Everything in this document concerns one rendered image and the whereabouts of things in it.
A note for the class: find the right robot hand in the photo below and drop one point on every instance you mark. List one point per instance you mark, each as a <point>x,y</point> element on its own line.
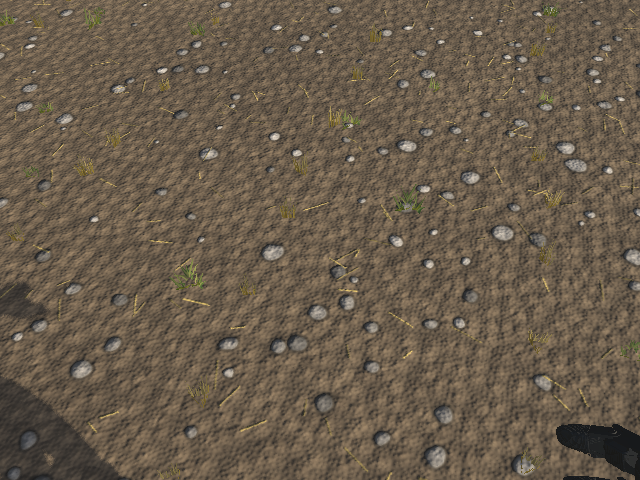
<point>619,446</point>

